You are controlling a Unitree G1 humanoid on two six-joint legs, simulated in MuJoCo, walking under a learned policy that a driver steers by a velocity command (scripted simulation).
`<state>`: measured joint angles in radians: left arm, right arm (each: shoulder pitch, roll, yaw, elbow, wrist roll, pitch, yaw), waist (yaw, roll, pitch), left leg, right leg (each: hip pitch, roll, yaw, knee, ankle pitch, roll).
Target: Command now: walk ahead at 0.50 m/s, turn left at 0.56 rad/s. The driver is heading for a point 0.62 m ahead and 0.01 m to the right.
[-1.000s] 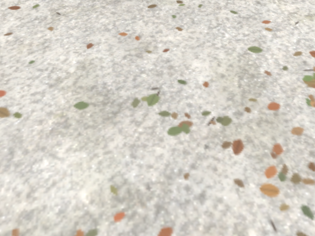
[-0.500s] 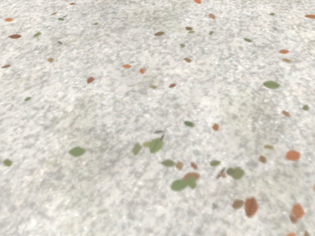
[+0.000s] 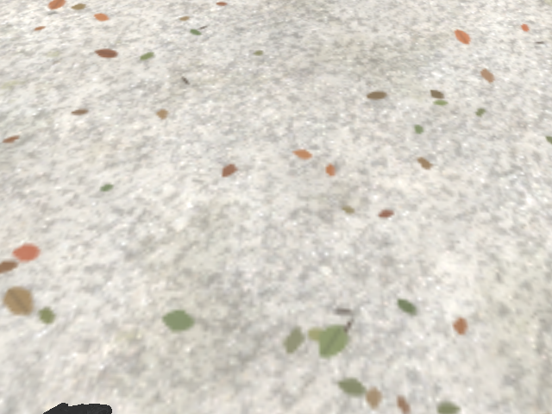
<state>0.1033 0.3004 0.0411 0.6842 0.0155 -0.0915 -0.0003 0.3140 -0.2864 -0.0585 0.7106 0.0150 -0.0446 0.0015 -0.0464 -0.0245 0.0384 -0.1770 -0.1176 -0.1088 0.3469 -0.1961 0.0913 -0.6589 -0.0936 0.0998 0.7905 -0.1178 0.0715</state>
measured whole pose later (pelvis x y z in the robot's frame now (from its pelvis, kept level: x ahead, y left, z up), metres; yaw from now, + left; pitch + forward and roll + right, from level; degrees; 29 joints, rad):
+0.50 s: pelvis +0.27 -0.04 +0.00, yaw +11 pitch +2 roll -1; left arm 0.38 0.27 0.05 0.84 -0.01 -0.08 -0.01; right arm 0.13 -0.28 -0.04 0.65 0.01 -0.05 0.01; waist 0.09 0.04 0.02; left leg -0.62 0.08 -0.05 0.75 -0.13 0.00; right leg -0.09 0.04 -0.02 0.27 -0.21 -0.03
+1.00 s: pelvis +0.48 +0.06 +0.00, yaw +10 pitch +1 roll +2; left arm 0.12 0.28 0.03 0.80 0.01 -0.03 0.00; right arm 0.25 -0.26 -0.05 0.82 -0.01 -0.05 0.01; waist -0.05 -0.05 0.04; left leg -0.17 -0.05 0.06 0.33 -0.19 0.05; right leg -0.51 -0.07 0.04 0.67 -0.14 0.04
